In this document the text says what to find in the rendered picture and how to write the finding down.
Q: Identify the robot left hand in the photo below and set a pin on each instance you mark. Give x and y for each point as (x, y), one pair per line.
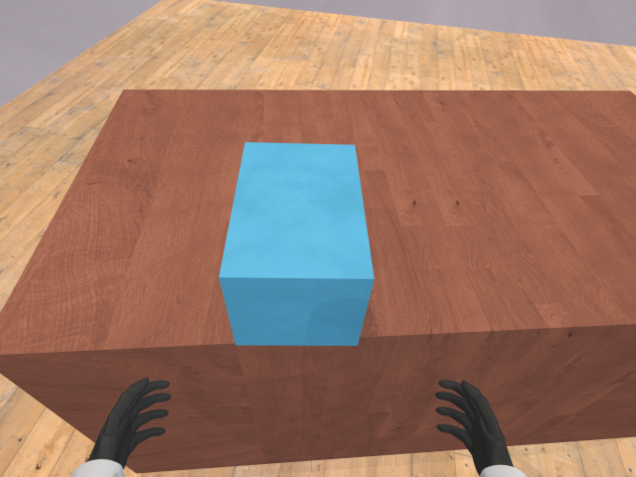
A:
(118, 436)

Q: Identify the carton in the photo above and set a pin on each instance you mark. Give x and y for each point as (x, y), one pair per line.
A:
(297, 267)

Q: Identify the pedestal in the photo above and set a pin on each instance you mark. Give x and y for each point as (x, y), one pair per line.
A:
(502, 231)

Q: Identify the robot right hand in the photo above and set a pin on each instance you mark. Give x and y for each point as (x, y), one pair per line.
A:
(483, 437)

